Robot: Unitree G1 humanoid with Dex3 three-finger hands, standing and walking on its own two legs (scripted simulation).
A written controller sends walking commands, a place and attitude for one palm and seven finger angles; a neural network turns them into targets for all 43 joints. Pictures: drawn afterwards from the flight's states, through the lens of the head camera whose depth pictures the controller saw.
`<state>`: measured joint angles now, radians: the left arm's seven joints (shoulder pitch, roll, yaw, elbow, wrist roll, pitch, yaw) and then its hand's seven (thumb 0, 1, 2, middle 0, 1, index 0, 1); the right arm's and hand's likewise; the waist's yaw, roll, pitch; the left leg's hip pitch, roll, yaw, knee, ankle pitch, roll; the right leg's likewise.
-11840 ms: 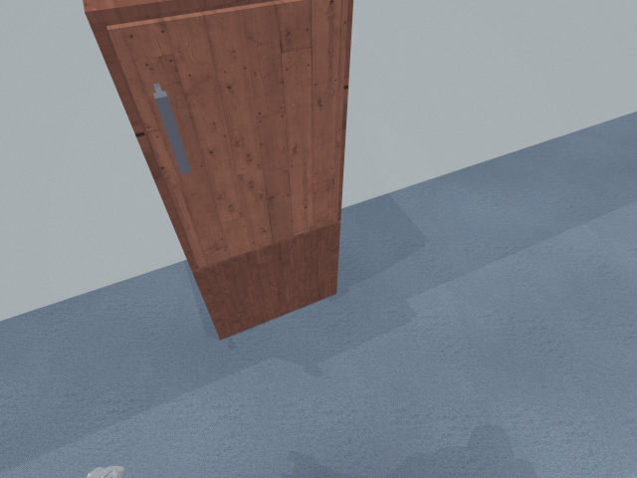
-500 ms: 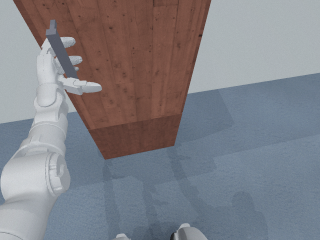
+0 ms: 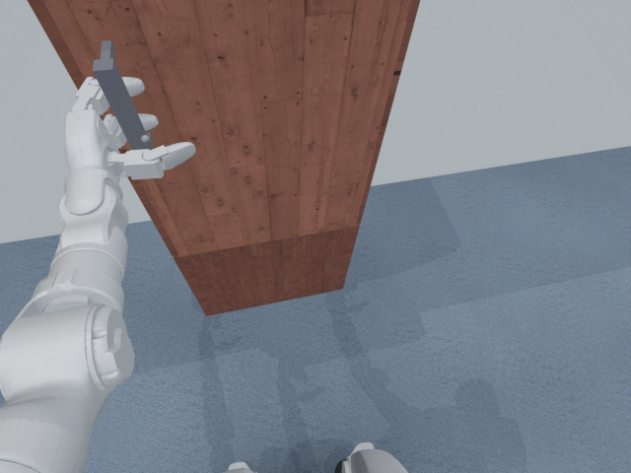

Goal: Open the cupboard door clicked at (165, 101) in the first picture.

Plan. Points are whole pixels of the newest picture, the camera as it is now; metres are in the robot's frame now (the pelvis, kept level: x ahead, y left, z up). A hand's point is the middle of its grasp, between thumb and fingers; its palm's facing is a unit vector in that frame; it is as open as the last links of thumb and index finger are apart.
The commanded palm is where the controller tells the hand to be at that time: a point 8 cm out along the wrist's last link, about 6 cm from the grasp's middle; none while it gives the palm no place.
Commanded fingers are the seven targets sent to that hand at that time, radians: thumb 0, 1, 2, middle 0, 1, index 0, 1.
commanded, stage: close the thumb around the handle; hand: left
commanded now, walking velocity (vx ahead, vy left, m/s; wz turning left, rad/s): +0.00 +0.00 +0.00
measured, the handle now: (130, 110) +0.55 +0.20 +0.12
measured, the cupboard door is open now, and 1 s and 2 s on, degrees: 0 18 34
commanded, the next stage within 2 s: pull the door open along its arc in 0.40 s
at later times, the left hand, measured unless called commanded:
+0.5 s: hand (149, 142) +0.50 +0.17 +0.12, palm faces +0.15 -0.99 +0.01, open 5.8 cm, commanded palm +0.46 +0.21 +0.11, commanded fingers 0.00 0.90 0.90 -0.40 -1.35 -0.40 -1.35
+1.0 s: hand (180, 209) +0.39 +0.12 +0.12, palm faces +0.14 -0.99 +0.05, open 6.1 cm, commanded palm +0.33 +0.17 +0.11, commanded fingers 0.00 0.90 0.90 -0.40 -1.35 -0.40 -1.35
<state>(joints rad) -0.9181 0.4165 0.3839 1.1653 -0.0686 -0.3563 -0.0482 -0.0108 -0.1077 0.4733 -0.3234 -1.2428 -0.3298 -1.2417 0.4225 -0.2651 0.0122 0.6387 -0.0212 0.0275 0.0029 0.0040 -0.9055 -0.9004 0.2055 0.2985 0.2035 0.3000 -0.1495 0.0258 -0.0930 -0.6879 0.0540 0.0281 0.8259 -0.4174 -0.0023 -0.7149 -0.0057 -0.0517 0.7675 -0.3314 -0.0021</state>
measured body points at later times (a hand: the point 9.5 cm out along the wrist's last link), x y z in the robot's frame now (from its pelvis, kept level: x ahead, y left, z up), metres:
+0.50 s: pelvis +0.00 +0.00 +0.00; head +0.08 +0.01 +0.44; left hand +0.48 +0.22 +0.12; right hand +0.01 -0.26 -0.12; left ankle -0.02 +0.12 -0.70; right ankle +0.02 -0.12 -0.70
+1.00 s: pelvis +0.01 +0.00 +0.01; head +0.04 -0.01 +0.46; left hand +0.38 +0.18 +0.12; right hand +0.10 -0.25 -0.10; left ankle -0.02 +0.12 -0.70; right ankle +0.02 -0.12 -0.70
